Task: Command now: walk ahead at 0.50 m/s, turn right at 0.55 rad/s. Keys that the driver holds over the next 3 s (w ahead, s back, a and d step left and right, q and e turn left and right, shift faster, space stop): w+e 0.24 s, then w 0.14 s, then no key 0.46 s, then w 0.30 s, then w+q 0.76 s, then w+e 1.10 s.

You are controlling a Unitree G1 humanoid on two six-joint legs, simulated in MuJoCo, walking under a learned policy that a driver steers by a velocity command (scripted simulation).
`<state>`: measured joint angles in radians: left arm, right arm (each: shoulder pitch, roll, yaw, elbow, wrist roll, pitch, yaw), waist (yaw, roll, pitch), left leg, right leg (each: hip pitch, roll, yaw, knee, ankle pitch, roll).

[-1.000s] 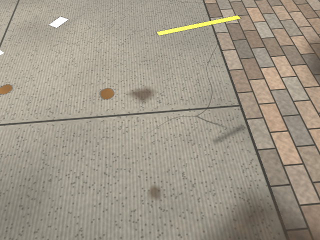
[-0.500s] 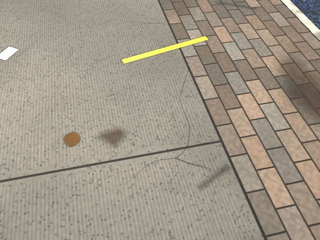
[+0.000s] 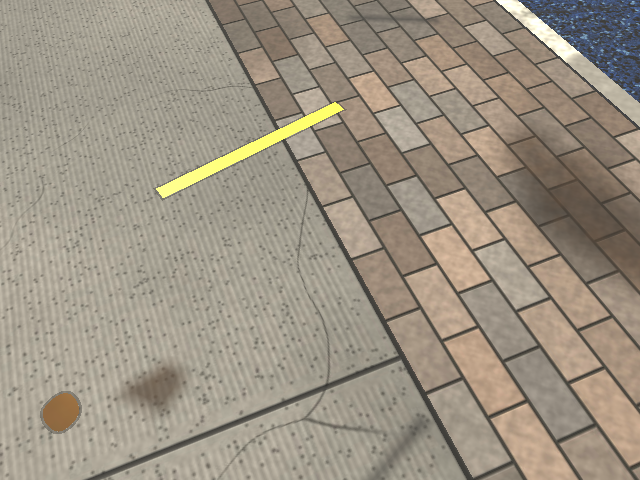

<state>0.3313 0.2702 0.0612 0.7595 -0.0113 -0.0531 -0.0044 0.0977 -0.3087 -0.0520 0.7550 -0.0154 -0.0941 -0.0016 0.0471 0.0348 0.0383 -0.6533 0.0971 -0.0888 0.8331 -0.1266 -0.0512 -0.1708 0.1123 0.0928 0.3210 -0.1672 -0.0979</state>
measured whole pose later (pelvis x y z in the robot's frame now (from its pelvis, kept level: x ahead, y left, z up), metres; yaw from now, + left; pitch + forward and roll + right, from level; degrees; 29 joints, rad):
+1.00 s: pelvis +0.41 -0.02 -0.02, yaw -14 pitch +0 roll -1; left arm 0.16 0.24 0.05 0.82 -0.01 0.00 0.01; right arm 0.25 -0.26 -0.03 0.91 -0.01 0.00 -0.02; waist -0.02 0.00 -0.02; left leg -0.27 0.04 0.01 0.59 -0.34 0.01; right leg -0.35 0.04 -0.02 0.57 -0.28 -0.03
